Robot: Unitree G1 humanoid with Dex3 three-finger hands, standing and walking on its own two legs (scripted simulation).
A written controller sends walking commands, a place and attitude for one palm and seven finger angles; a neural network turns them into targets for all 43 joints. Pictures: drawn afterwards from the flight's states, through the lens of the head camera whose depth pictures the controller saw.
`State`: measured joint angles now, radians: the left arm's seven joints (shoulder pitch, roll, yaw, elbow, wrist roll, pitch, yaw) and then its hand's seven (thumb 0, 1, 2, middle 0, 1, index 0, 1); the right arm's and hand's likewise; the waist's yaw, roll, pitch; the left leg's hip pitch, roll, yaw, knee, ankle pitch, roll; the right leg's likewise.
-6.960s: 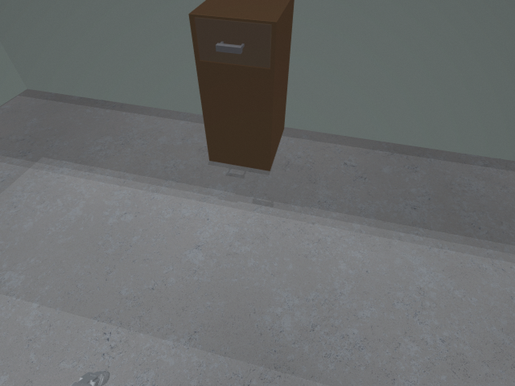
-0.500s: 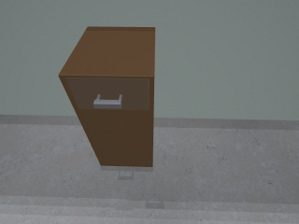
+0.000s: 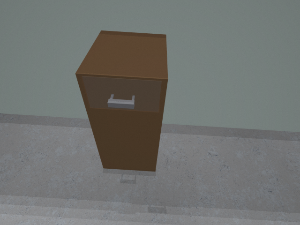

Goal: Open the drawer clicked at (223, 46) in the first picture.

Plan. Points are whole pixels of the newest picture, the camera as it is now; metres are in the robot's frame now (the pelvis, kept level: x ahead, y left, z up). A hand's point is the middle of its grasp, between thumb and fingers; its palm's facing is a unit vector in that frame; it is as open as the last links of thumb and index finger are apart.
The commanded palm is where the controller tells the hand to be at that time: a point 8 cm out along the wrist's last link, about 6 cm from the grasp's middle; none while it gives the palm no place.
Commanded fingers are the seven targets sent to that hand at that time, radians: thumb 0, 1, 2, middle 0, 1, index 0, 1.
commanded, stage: shuffle to correct the standing spot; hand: left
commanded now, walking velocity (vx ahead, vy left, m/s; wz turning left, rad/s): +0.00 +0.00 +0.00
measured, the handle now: (122, 100) +0.62 +0.16 -0.06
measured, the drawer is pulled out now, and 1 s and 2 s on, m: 0.00 0.00 0.00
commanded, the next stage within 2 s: come to a stop and stand still in 0.62 s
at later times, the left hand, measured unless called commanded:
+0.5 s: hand out of the picture -0.03 +0.13 -0.18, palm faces +0.11 -0.99 -0.13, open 7.4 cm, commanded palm none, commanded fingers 0.00 0.90 0.90 -0.20 -0.30 -0.20 -0.30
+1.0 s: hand (118, 211) +0.21 +0.11 -0.17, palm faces +0.02 -0.97 -0.25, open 7.3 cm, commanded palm none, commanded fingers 0.00 0.90 0.90 -0.20 -0.30 -0.20 -0.30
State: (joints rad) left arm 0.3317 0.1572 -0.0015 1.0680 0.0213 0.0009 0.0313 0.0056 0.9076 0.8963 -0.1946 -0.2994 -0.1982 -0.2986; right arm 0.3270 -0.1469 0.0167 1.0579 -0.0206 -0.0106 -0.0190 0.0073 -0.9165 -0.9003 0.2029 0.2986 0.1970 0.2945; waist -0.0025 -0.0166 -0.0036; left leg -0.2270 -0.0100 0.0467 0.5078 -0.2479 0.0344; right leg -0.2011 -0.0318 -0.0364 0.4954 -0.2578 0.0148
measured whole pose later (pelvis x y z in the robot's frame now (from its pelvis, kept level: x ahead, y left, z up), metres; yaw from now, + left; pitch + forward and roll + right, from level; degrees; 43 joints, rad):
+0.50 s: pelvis +0.04 -0.02 -0.01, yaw +2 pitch +0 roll -1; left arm 0.46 0.11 0.03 1.10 0.03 -0.03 0.02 0.00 0.90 0.90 -0.19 -0.30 -0.20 -0.30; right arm 0.36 -0.15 -0.01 1.08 -0.03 -0.02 -0.01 0.00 -0.91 -0.90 0.20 0.30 0.20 0.29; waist 0.01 0.00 -0.02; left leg -0.29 0.03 0.05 0.65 -0.38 0.05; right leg -0.20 0.00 -0.07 0.54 -0.36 -0.02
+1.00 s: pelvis +0.13 -0.08 -0.01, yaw +1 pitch -2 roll +1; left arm 0.18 0.16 0.04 0.99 0.02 -0.03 0.03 0.01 0.92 0.90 -0.19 -0.30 -0.20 -0.30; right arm 0.36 -0.15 -0.03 1.11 0.00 0.02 -0.03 0.00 -0.91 -0.90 0.20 0.30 0.20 0.29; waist -0.03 0.02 0.09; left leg -0.28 0.02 0.04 0.96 -0.58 -0.01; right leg -0.38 -0.08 -0.12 0.60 -0.20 -0.03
